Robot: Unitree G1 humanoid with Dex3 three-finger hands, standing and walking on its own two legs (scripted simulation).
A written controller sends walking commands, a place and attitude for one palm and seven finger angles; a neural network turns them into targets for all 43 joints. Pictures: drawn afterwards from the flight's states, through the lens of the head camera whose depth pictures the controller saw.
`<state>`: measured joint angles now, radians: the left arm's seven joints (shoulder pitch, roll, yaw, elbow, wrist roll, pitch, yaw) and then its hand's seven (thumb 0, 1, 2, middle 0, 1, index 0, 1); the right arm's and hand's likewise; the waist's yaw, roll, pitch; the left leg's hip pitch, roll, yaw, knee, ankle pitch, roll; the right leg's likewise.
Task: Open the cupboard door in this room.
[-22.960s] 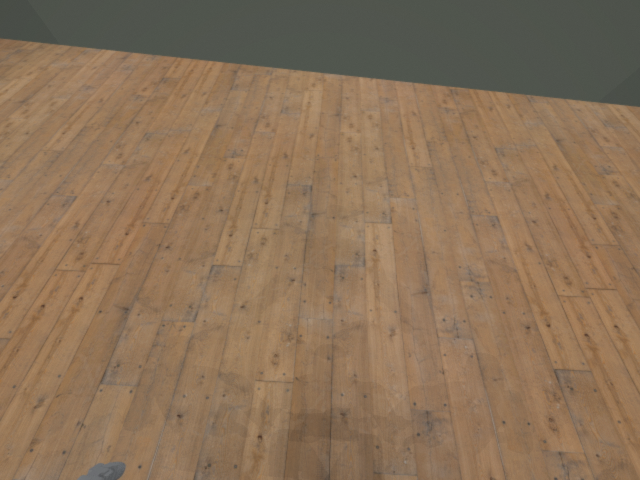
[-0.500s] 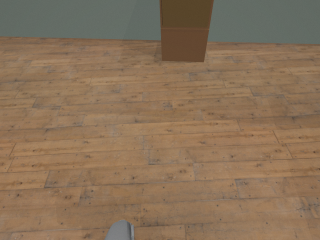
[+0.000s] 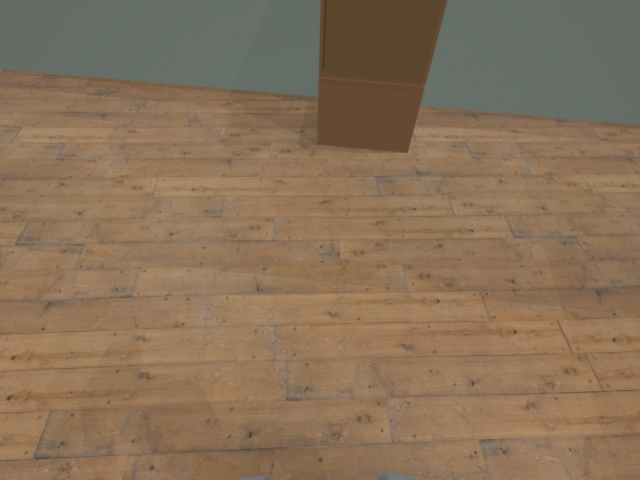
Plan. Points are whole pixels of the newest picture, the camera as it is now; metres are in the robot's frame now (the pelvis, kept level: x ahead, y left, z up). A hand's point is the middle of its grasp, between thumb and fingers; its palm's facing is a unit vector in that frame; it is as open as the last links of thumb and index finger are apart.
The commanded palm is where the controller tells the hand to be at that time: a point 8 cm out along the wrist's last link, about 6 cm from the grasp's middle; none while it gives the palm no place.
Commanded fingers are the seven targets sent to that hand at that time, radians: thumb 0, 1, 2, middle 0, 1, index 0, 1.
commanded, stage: turn or walk to find it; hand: left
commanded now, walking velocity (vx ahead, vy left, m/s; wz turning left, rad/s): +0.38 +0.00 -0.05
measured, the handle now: out of the picture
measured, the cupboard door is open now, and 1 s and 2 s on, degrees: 0 0 0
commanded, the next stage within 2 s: stand and wait in 0.76 s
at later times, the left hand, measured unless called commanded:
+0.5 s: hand (271, 355) +0.31 +0.11 -0.15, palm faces +0.05 -0.98 -0.22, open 7.2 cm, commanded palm none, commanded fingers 0.00 0.90 0.90 -0.20 -0.30 -0.20 -0.30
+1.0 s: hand (247, 311) +0.40 +0.17 -0.17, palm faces +0.08 -0.98 -0.16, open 7.4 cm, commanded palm none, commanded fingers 0.00 0.90 0.90 -0.20 -0.30 -0.20 -0.30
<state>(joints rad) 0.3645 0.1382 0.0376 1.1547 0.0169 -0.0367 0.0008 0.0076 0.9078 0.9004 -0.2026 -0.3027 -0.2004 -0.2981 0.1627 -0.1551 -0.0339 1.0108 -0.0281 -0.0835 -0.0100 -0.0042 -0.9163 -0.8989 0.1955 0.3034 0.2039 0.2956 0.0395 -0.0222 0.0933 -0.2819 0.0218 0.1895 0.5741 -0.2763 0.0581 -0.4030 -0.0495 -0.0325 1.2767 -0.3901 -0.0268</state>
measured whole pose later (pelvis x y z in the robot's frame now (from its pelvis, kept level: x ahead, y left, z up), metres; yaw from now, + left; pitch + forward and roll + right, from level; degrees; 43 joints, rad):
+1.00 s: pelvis +0.41 +0.00 +0.01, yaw +0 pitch -2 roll -1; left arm 0.27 0.17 0.04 1.12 0.01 -0.02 0.01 0.01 0.91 0.90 -0.20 -0.30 -0.20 -0.30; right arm 0.18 -0.16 -0.04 1.03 -0.02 -0.07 -0.03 -0.02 -0.95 -0.90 0.20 0.30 0.21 0.30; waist 0.03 -0.03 0.09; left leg -0.22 0.05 0.21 0.48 -0.22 0.06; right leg -0.44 -0.11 -0.07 1.09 -0.37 0.03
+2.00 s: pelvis +0.49 -0.04 +0.01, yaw +2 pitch -2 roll +0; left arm 0.32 0.07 -0.01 1.17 0.00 -0.03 0.04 0.00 0.91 0.90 -0.20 -0.30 -0.20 -0.30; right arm 0.30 -0.10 0.00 1.17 -0.01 -0.02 -0.05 0.01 -0.93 -0.90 0.19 0.30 0.20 0.30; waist 0.01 0.00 0.03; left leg -0.07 0.07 0.16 0.39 -0.29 -0.03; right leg -0.16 -0.03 -0.14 0.42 -0.23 -0.02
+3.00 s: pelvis +0.53 -0.08 -0.01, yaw -6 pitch -1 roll +1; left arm 0.30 0.14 0.07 1.03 0.02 -0.05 0.00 0.00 0.91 0.90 -0.20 -0.30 -0.20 -0.30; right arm 0.34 -0.18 -0.06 1.12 -0.02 0.02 0.00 0.00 -0.91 -0.90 0.20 0.30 0.20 0.30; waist 0.03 0.06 0.07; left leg -0.24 0.14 0.14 0.96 -0.52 -0.02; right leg -0.34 -0.03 -0.15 0.70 -0.33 -0.06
